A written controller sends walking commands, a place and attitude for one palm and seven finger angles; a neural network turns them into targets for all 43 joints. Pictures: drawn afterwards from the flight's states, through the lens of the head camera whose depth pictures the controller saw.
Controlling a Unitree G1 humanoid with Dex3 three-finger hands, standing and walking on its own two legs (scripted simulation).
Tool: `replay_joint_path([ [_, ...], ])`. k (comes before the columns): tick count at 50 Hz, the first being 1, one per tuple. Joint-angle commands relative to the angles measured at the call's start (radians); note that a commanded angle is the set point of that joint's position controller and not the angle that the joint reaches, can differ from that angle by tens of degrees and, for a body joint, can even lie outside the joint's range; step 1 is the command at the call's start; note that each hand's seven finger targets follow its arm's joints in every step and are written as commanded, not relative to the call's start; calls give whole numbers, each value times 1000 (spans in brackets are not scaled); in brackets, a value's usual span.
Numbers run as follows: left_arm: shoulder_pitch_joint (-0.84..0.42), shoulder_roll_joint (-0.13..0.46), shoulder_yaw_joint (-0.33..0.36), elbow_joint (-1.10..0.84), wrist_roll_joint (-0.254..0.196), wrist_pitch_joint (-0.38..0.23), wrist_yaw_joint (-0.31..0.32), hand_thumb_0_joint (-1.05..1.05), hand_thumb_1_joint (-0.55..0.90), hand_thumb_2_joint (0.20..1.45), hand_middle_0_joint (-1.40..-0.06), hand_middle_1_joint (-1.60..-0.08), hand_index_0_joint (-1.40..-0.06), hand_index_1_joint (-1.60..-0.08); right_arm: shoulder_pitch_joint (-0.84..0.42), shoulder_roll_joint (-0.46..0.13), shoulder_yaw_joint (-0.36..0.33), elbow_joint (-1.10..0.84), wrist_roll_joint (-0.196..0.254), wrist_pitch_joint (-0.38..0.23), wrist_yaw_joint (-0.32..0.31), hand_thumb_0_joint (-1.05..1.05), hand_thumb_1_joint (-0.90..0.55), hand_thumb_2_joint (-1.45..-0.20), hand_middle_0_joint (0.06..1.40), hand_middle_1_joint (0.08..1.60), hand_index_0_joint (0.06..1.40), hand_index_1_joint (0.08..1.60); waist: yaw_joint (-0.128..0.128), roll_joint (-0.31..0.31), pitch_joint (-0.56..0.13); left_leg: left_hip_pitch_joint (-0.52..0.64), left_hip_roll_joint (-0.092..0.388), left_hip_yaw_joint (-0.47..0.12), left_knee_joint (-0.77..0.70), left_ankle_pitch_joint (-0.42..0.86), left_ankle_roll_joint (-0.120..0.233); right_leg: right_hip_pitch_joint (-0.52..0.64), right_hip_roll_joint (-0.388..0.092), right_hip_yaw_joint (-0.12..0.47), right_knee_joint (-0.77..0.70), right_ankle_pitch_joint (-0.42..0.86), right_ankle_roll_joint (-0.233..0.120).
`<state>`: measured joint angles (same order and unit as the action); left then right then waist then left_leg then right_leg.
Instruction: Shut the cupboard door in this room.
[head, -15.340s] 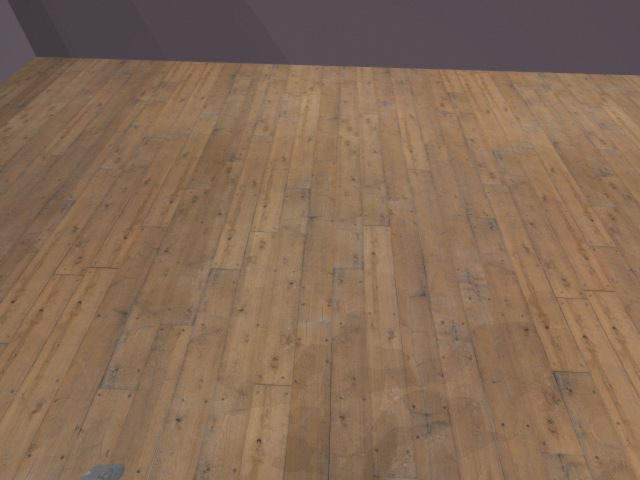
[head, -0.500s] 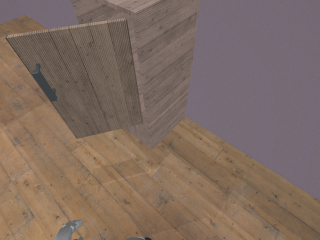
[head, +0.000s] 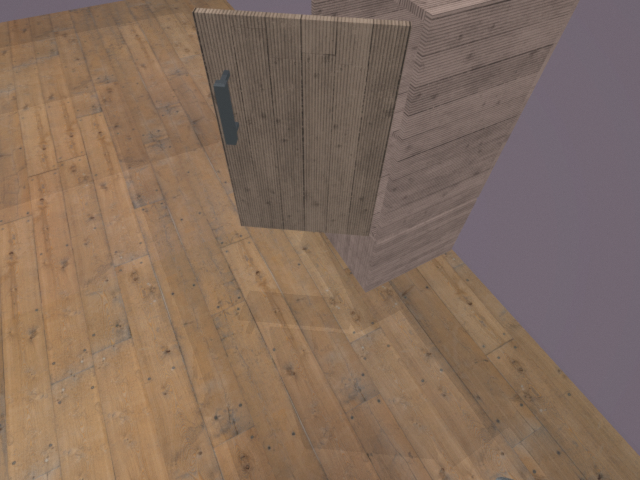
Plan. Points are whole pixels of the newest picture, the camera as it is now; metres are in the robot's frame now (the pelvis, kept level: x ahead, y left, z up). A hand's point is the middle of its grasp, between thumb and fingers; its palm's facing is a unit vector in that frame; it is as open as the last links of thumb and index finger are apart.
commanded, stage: take the last steps up to it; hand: left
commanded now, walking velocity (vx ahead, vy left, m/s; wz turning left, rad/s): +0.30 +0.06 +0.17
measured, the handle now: (228, 108) +0.76 +0.26 -0.01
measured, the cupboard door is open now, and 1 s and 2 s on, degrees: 56 56 56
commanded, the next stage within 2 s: come to a stop and stand still in 1.16 s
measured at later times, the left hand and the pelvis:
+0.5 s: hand out of the picture +0.09 +0.18 -0.15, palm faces +0.14 -0.96 -0.22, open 7.4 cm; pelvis +0.06 -0.01 +0.00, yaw +5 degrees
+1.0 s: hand (156, 442) +0.17 +0.26 -0.17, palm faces +0.15 -0.97 -0.18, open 7.4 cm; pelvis +0.20 +0.08 +0.01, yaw +5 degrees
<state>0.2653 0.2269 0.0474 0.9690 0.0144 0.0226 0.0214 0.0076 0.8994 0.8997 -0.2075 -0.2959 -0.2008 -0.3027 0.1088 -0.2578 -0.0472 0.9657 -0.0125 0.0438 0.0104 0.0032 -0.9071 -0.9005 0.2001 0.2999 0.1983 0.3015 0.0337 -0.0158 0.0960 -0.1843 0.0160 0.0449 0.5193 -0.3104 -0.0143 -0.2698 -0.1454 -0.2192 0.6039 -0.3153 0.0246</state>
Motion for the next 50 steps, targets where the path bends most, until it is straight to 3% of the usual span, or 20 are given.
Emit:
replay_joint_path([
  [1, -75, 90, 8, -77, 1, 4, 7, 0, 900, 900, -200, -300, -200, -300, 138, -198, -40, -12, -9, -28, -23, 0, -900, -900, 200, 300, 200, 300, -98, 280, -165, 202, 350, -312, -191, 625, 205, -215, 26, 148, 322, -307, 37],
  [6, -68, 86, 11, -22, 6, -12, -28, 0, 900, 900, -200, -300, -200, -300, 102, -125, -21, -12, -6, -54, -32, 0, -900, -900, 200, 300, 200, 300, -54, 172, -39, 150, 225, -230, -250, 303, 190, -302, 43, 161, 458, -117, 31],
  [12, -108, 55, -1, -41, 8, -29, -36, 0, 900, 900, -200, -300, -200, -300, 187, -105, -31, 17, -8, -76, -30, 0, -900, -900, 200, 300, 200, 300, -65, 142, -14, 152, 223, -244, -289, 195, 215, -273, 43, 145, 252, -84, 30],
  [15, -91, 40, -4, -39, 7, -39, -40, 0, 900, 900, -200, -300, -200, -300, 175, -107, -30, 27, -11, -76, -28, 0, -900, -900, 200, 300, 200, 300, -48, 165, -9, 77, 215, -240, -271, 145, 205, -150, 61, 121, 100, -71, 19],
  [18, 83, 65, 11, 24, 12, -58, -38, 0, 900, 900, -200, -300, -200, -300, 162, -81, -23, 45, -5, -76, -28, 0, -900, -900, 200, 300, 200, 300, 33, 57, -40, -103, 130, -177, -79, 44, 134, 185, 85, 114, -131, 67, 2],
  [19, 197, 127, 25, 59, 20, -71, -30, 0, 900, 900, -200, -300, -200, -300, 169, -34, -15, 39, 4, -84, -24, 0, -900, -900, 200, 300, 200, 300, 79, -95, -81, -245, 38, -81, 140, -61, 85, 353, -46, 270, -221, -37, -33],
  [20, 294, 214, 43, 75, 19, -75, -21, 0, 900, 900, -200, -300, -200, -300, 148, 10, -6, -2, 7, -86, -16, 0, -900, -900, 200, 300, 200, 300, 112, -341, -80, -428, -59, -11, 406, -292, 50, 409, -290, 639, -386, -130, -128],
  [21, 289, 219, 43, 72, 2, -77, -15, 0, 900, 900, -200, -300, -200, -300, 112, -56, -20, -14, -2, -73, -10, 0, -900, -900, 200, 300, 200, 300, 106, -283, -38, -448, -12, -95, 553, -272, 54, 260, -338, 779, -494, -367, -177],
  [22, 203, 196, 41, 58, 3, -77, -12, 0, 900, 900, -200, -300, -200, -300, 74, -48, -27, -11, -3, -70, -2, 0, -900, -900, 200, 300, 200, 300, 76, -221, 44, -482, 22, -110, 645, -176, 54, 147, -330, 769, -533, -503, -190],
  [24, 79, 110, 24, 25, 7, -81, -1, 0, 900, 900, -200, -300, -200, -300, 118, -30, -27, 21, -12, -64, 10, 0, -900, -900, 200, 300, 200, 300, 5, -92, 58, -443, 79, -97, 643, -36, 36, 53, -263, 546, -494, -344, -161],
  [27, 78, 59, 10, 38, 8, -96, -3, 0, 900, 900, -200, -300, -200, -300, 195, 26, -21, 56, -14, -50, 16, 0, -900, -900, 200, 300, 200, 300, -32, -118, 4, -342, 80, -31, 540, 66, 3, 22, -154, 293, -471, -68, -116],
  [36, 151, 87, 27, 109, 15, -102, -4, 0, 900, 900, -200, -300, -200, -300, 70, 56, -17, 3, -5, -76, 32, 0, -900, -900, 200, 300, 200, 300, 4, -142, 20, -274, 80, 44, 166, 78, 2, 96, -168, 208, -427, 37, -149],
  [38, 139, 88, 31, 115, 15, -93, -4, 0, 900, 900, -200, -300, -200, -300, 100, 53, -20, 10, -4, -86, 28, 0, -900, -900, 200, 300, 200, 300, -15, -126, 5, -175, 58, 69, 88, 67, 8, 81, -160, 192, -365, 49, -137],
  [40, 118, 66, 32, 114, 11, -81, -4, 0, 900, 900, -200, -300, -200, -300, 250, 17, -25, 61, -9, -103, 15, 0, -900, -900, 200, 300, 200, 300, -83, -31, -44, 80, 33, 82, -51, 97, 10, -8, -92, 131, -174, 62, -100],
  [41, 137, 19, 22, 105, 6, -76, -10, 0, 900, 900, -200, -300, -200, -300, 369, -65, -43, 96, -17, -110, 2, 0, -900, -900, 200, 300, 200, 300, -124, 176, -108, 235, 154, -84, -125, 25, 44, -116, -1, 67, 79, -1, -65],
  [42, 137, -38, 10, 75, -1, -74, -16, 0, 900, 900, -200, -300, -200, -300, 466, -160, -65, 115, -21, -107, -13, 0, -900, -900, 200, 300, 200, 300, -143, 387, -138, 311, 366, -403, -258, -5, 125, -306, 112, 24, 359, -284, -28],
  [43, 86, -17, 8, 40, 7, -69, -14, 0, 900, 900, -200, -300, -200, -300, 468, -169, -61, 115, -17, -96, -22, 0, -900, -900, 200, 300, 200, 300, -144, 312, -129, 257, 414, -487, -312, -162, 193, -372, 96, 135, 514, -302, -57],
  [44, 31, -26, 9, 41, 8, -71, -15, 0, 900, 900, -200, -300, -200, -300, 403, -136, -56, 106, -16, -95, -28, 0, -900, -900, 200, 300, 200, 300, -134, 282, -99, 196, 402, -466, -333, -206, 203, -420, 65, 176, 607, -221, -67],
  [46, 12, -13, 16, 57, 11, -74, -31, 0, 900, 900, -200, -300, -200, -300, 283, -34, -26, 73, -13, -107, -29, 0, -900, -900, 200, 300, 200, 300, -83, 145, -10, 47, 332, -297, -350, -102, 178, -381, 16, 196, 599, -68, -63],
  [50, 64, -35, 12, 70, 13, -48, -31, 0, 900, 900, -200, -300, -200, -300, 244, 2, -12, 71, -6, -131, -35, 0, -900, -900, 200, 300, 200, 300, -23, 96, -36, 23, 273, -116, -355, 213, 179, -303, 14, 186, 492, 30, -29],
])
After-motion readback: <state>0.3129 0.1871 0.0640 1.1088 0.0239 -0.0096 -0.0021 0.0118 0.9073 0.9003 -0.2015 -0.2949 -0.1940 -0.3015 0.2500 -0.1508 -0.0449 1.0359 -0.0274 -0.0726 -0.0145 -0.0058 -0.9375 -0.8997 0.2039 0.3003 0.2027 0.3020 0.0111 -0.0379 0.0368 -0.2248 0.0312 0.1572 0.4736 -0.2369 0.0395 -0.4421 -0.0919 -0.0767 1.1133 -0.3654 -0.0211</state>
